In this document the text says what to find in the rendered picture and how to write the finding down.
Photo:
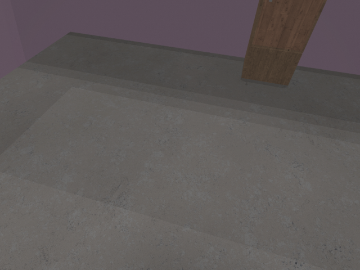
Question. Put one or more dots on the cupboard door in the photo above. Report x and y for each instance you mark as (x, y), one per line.
(286, 23)

